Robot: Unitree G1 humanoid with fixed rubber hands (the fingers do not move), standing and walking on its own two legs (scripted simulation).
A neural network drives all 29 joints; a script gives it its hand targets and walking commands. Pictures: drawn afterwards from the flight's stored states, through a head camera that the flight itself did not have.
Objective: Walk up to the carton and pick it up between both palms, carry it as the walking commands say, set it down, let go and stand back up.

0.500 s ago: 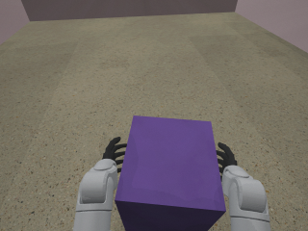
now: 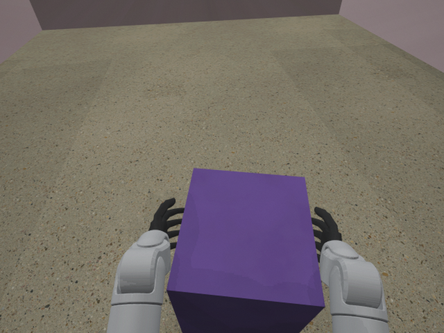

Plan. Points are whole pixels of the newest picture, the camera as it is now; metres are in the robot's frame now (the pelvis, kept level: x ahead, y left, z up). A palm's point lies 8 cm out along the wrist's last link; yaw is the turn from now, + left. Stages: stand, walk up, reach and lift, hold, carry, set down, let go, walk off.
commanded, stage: carry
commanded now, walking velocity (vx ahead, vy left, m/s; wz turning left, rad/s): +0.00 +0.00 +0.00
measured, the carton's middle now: (240, 260) +0.29 -0.01 -0.01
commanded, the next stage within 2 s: none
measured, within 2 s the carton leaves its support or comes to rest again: neither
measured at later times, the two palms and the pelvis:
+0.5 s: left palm (156, 233) +0.29 +0.14 +0.08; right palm (327, 245) +0.28 -0.15 +0.07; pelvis +0.01 +0.00 +0.00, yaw +0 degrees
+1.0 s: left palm (157, 168) +0.46 +0.18 +0.07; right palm (289, 173) +0.46 -0.12 +0.06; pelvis +0.18 +0.03 +0.00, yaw +1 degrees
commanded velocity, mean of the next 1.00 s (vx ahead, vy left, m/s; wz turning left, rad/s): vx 0.35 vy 0.00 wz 0.00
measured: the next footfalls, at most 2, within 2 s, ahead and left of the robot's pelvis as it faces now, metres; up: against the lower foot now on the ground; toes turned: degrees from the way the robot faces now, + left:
left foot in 0.74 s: +0.11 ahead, +0.15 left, +0.00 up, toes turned +3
right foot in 0.96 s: +0.20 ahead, -0.05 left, +0.00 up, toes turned -5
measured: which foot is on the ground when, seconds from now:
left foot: down 0.00-0.50, up 0.52-0.72, down 0.74-1.00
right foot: down 0.00-0.80, up 0.82-0.94, down 0.96-1.00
